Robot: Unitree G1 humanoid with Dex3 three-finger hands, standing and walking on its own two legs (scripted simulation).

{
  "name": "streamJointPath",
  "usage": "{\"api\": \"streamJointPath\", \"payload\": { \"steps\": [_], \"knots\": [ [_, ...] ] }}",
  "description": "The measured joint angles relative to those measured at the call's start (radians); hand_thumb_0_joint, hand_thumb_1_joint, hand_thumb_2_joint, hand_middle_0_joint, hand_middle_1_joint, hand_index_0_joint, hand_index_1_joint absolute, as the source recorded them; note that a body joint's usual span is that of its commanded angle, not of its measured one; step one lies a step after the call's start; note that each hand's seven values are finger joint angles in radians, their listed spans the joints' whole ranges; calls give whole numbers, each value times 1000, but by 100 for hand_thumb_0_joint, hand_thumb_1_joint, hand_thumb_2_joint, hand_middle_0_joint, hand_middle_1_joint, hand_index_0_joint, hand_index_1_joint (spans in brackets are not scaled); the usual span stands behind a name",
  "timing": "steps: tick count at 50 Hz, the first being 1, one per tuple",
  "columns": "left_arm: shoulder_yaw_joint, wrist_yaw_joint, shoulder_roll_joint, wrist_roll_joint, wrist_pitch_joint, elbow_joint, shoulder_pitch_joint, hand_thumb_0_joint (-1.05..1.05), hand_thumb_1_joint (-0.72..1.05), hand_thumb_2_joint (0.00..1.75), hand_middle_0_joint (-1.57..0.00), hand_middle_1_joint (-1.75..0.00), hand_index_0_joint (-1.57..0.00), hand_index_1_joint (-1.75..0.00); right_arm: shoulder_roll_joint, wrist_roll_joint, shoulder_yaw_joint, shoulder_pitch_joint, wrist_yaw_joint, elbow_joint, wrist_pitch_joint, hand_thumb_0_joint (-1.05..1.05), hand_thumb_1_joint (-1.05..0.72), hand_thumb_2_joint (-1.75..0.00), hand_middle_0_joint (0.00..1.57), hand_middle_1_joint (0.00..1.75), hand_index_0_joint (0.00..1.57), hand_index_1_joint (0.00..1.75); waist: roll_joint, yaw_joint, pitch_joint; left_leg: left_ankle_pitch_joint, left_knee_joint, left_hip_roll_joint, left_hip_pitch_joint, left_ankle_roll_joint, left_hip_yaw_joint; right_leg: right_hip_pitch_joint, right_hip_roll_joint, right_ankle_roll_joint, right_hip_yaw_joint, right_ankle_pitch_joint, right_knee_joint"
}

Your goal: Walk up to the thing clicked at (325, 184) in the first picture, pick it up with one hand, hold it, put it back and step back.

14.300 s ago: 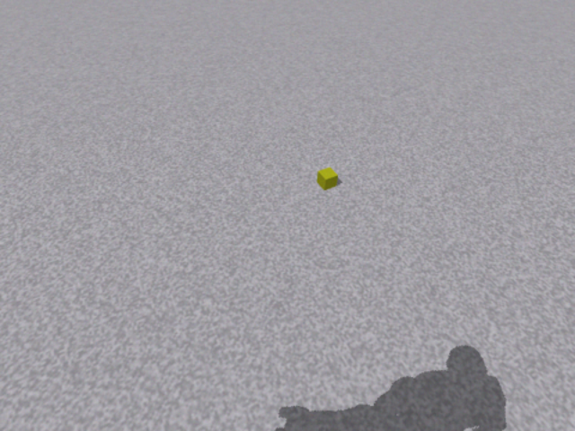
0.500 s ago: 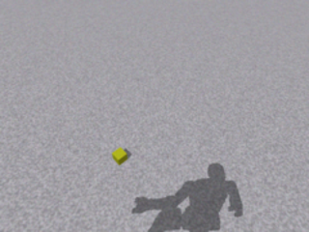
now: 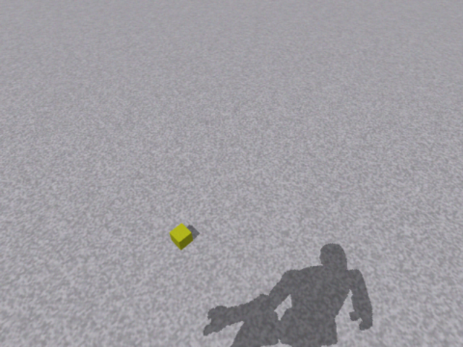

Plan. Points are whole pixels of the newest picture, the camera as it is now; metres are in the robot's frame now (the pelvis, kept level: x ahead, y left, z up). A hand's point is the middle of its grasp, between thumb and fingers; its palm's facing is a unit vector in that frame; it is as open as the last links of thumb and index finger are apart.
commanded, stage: stand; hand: left
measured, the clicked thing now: (181, 236) +0.76 +0.25 -0.74
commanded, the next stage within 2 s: walk up in 0.52 s
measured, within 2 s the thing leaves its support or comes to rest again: neither
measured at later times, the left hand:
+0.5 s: hand out of the picture +0.09 +0.25 -0.16, palm faces -0.05 -0.94 -0.35, open 7.3 cm
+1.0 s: hand out of the picture +0.15 +0.35 -0.17, palm faces -0.03 -0.94 -0.35, open 7.4 cm
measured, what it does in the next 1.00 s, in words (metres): walks ahead: left foot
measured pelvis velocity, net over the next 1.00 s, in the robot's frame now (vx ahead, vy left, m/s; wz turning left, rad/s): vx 0.12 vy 0.07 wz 0.00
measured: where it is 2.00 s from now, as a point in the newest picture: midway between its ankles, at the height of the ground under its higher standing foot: (223, 336)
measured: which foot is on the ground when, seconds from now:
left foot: down 0.00-0.58, up 0.60-0.78, down 0.80-1.00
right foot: down 0.00-0.82, up 0.84-1.00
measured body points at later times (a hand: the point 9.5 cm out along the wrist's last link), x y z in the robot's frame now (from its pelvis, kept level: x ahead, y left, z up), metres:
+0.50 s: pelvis +0.01 -0.01 +0.00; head +0.02 -0.01 +0.45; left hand +0.09 +0.30 -0.13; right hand +0.06 -0.31 -0.14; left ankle +0.01 +0.14 -0.75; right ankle +0.01 -0.13 -0.75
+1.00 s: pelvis +0.12 +0.07 -0.01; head +0.12 +0.09 +0.44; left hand +0.15 +0.40 -0.14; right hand +0.15 -0.26 -0.11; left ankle +0.13 +0.17 -0.75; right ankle +0.12 -0.08 -0.68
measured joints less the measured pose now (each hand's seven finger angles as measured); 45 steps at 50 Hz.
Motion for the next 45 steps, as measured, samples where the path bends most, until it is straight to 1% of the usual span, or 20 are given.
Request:
{"api": "streamJointPath", "payload": {
  "steps": [16, 26, 27, 29, 30, 31, 33, 34, 36, 38, 39, 40, 41, 42, 43, 44, 45],
  "knots": [
    [-2, -3, 5, -1, 5, -16, -9, 0, 91, 90, -20, -30, -20, -30, -6, -3, 6, 37, -3, 9, -1, 1, -90, -90, 20, 30, 20, 30, -2, -11, -11, -4, 1, 9, -8, -9, 3, -15, 9, -9, 3, -8, 12],
    [-5, -2, 5, -4, 4, -18, -12, 0, 91, 90, -20, -30, -20, -30, -4, -1, 10, 35, -5, 8, -2, 1, -90, -90, 20, 30, 20, 30, -3, -12, -8, -11, -1, 13, -2, -10, 4, -7, 13, -10, 3, -11, 4],
    [4, -7, 4, -1, 4, -26, -8, 0, 91, 90, -20, -30, -20, -30, -5, -4, 2, 39, 1, -1, -1, 1, -90, -90, 20, 30, 20, 30, -2, -12, -9, -40, 21, 13, -9, 1, 3, -9, 13, -15, 2, -30, 16],
    [26, -21, 3, 9, -4, -49, 15, 1, 91, 90, -20, -30, -20, -30, -12, -15, -14, 67, 16, -28, -3, 1, -90, -90, 20, 30, 20, 30, 3, -10, -22, -174, 110, 12, -35, 31, -1, -16, 16, -30, -1, -113, 63],
    [36, -25, 2, 14, -9, -61, 31, 0, 91, 90, -20, -30, -21, -30, -19, -20, -21, 82, 22, -37, 0, 1, -90, -90, 20, 30, 20, 30, 8, -8, -34, -233, 169, 12, -57, 42, 3, -14, 17, -35, -5, -134, 71],
    [45, -28, 2, 18, -15, -73, 46, 0, 91, 90, -20, -30, -21, -30, -27, -25, -29, 96, 25, -45, 4, 1, -90, -90, 20, 30, 20, 30, 10, -7, -43, -262, 245, 10, -88, 47, 12, -8, 14, -40, -10, -130, 68],
    [61, -30, 8, 23, -27, -96, 73, 0, 91, 90, -20, -30, -21, -30, -42, -31, -43, 114, 30, -57, 7, 1, -90, -90, 20, 30, 20, 30, 7, 7, -42, -263, 371, 7, -150, 51, 30, 12, 3, -48, -12, -76, 47],
    [66, -29, 11, 23, -31, -105, 86, 0, 91, 90, -20, -30, -21, -30, -52, -32, -49, 117, 32, -62, 5, 1, -90, -90, 20, 30, 20, 30, 12, 14, -34, -262, 404, 13, -175, 52, 34, 26, 1, -42, -14, -73, 40],
    [73, -30, 19, 24, -32, -115, 113, 0, 90, 90, -20, -30, -21, -30, -71, -33, -61, 121, 40, -77, 0, 1, -90, -90, 20, 30, 20, 30, 25, 24, -19, -262, 410, 33, -213, 51, 33, 53, 0, -28, -17, -86, 27],
    [77, -35, 36, 26, -24, -120, 140, 0, 90, 90, -20, -30, -21, -30, -82, -32, -71, 125, 48, -98, -8, 1, -90, -90, 20, 30, 20, 30, 28, 29, -7, -237, 360, 51, -229, 49, 35, 70, -5, -12, -17, -108, 36],
    [79, -37, 47, 26, -17, -121, 152, 0, 90, 90, -20, -30, -21, -30, -83, -32, -76, 127, 51, -110, -14, 1, -90, -90, 20, 30, 20, 30, 25, 29, -2, -203, 320, 58, -226, 47, 39, 73, -9, -4, -17, -127, 56],
    [81, -39, 59, 25, -10, -122, 163, 0, 90, 90, -20, -30, -21, -30, -83, -31, -81, 132, 53, -123, -22, 1, -90, -90, 20, 30, 20, 30, 19, 26, 2, -149, 273, 61, -214, 42, 45, 68, -17, 3, -16, -157, 93],
    [83, -39, 73, 25, -2, -124, 171, 0, 90, 90, -20, -30, -21, -30, -80, -32, -87, 136, 51, -134, -32, 1, -90, -90, 20, 30, 20, 30, 2, 23, 9, -56, 257, 51, -204, 33, 56, 52, -33, -2, -9, -201, 159],
    [86, -36, 86, 24, 7, -125, 178, 1, 90, 90, -20, -30, -21, -30, -72, -35, -93, 136, 47, -144, -43, 1, -90, -90, 20, 30, 20, 30, -27, 23, 19, -41, 276, 32, -198, 30, 79, 16, -52, -26, 16, -256, 265],
    [86, -31, 92, 22, 15, -124, 184, 1, 91, 90, -20, -30, -20, -30, -63, -40, -95, 140, 42, -156, -52, 1, -90, -90, 20, 30, 20, 30, -44, 18, 22, -68, 300, 22, -196, 33, 95, -36, -38, -39, 62, -301, 398],
    [85, -28, 95, 18, 22, -122, 188, 1, 91, 90, -20, -30, -20, -30, -54, -39, -93, 148, 38, -165, -56, 1, -90, -90, 20, 30, 20, 30, -52, 6, 20, -91, 309, 17, -189, 37, 99, -87, -8, -50, 96, -321, 517],
    [81, -26, 96, 14, 27, -121, 188, 1, 91, 90, -20, -30, -20, -30, -45, -35, -90, 160, 37, -170, -56, 1, -90, -90, 20, 30, 20, 30, -56, -6, 16, -104, 301, 13, -175, 44, 98, -132, 17, -60, 107, -319, 608]
  ]
}}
